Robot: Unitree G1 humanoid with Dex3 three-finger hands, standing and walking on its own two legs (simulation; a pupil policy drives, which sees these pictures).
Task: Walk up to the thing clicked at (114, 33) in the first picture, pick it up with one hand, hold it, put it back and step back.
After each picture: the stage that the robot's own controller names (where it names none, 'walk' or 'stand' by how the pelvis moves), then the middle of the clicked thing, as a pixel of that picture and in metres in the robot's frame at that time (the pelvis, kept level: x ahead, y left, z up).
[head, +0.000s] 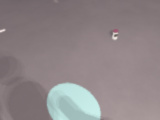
stand; (115, 34) +1.56 -0.39 -0.72
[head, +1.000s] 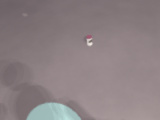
walk; (89, 40) +1.47 +0.04 -0.70
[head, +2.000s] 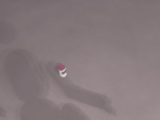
walk; (62, 70) +0.95 +0.29 -0.71
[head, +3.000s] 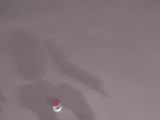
walk; (56, 104) +0.58 +0.26 -0.69
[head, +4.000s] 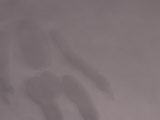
stand; out of the picture +0.39 +0.25 -0.69
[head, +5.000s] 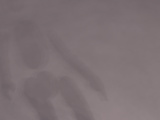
stand; out of the picture +0.35 +0.22 -0.72
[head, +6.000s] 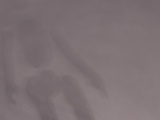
stand; out of the picture +0.37 +0.22 -0.73
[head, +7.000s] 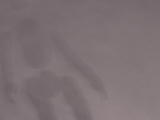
stand; out of the picture +0.37 +0.25 -0.73
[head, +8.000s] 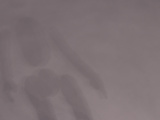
stand; out of the picture +0.35 +0.25 -0.73
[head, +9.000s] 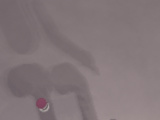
go down; (42, 104) +0.38 +0.26 -0.58
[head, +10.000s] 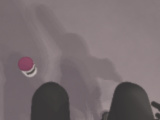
go down; (28, 67) +0.43 +0.28 -0.31
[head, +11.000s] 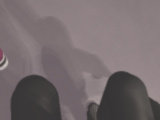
close in; out of the picture +0.41 +0.31 -0.25
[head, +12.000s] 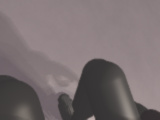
close in; out of the picture +0.40 +0.33 -0.22
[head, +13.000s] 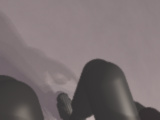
close; out of the picture +0.40 +0.34 -0.22
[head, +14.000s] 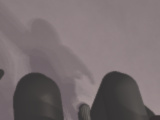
lift; out of the picture +0.33 +0.30 -0.15
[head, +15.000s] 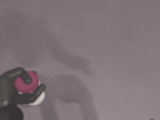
lift; (31, 89) +0.33 +0.19 +0.01
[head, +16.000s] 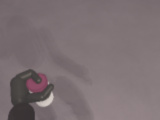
hold; (41, 90) +0.34 +0.17 +0.00
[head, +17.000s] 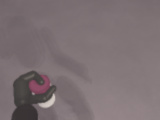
hold; (43, 91) +0.33 +0.17 +0.00
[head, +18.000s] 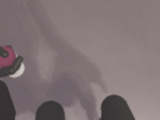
crouch; (9, 63) +0.42 +0.25 -0.08
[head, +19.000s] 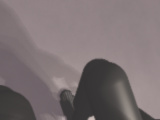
lower; out of the picture +0.42 +0.33 -0.23
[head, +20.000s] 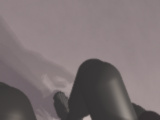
lower; out of the picture +0.41 +0.34 -0.22
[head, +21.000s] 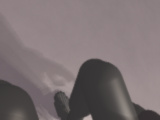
lower; out of the picture +0.41 +0.34 -0.22
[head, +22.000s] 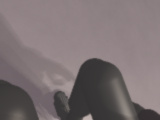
lower; out of the picture +0.41 +0.34 -0.23
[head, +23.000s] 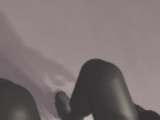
loosen; out of the picture +0.41 +0.34 -0.23
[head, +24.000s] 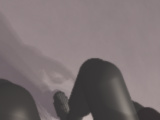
withdraw; out of the picture +0.40 +0.33 -0.23
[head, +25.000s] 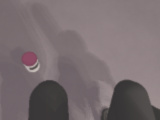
walk; (31, 62) +0.45 +0.26 -0.31
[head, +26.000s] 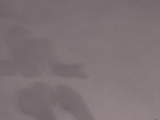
stand; out of the picture +0.37 +0.22 -0.66
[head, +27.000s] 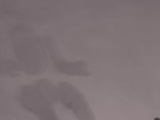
stand; out of the picture +0.38 +0.23 -0.67
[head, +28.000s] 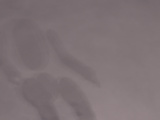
stand; out of the picture +0.39 +0.22 -0.69
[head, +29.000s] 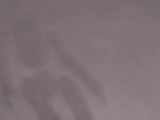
walk; out of the picture +0.40 +0.22 -0.72
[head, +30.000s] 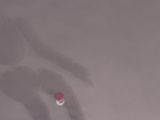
walk; (59, 98) +0.53 +0.17 -0.71
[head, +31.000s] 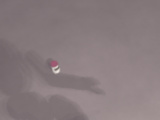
walk; (55, 67) +0.85 +0.31 -0.69
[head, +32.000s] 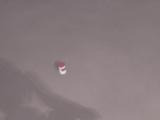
stand; (62, 67) +1.01 +0.24 -0.71
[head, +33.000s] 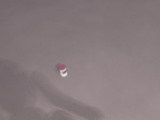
stand; (63, 70) +1.01 +0.24 -0.73
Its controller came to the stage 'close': yes
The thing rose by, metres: 0.72
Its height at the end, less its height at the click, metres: +0.00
